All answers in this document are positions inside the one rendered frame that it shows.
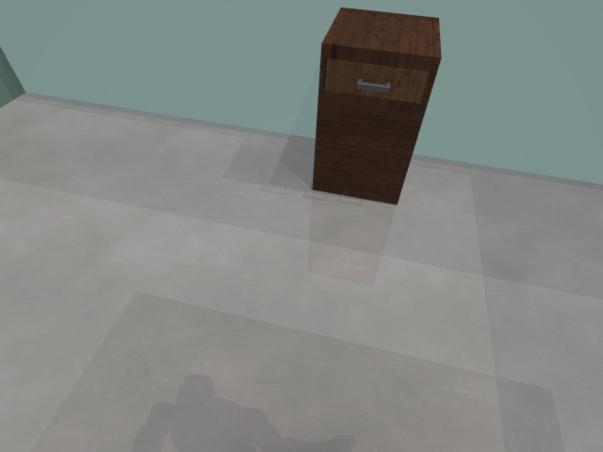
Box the handle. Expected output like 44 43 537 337
356 79 391 93

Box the drawer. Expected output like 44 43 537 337
325 58 430 104

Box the cabinet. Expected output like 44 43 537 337
312 8 441 205

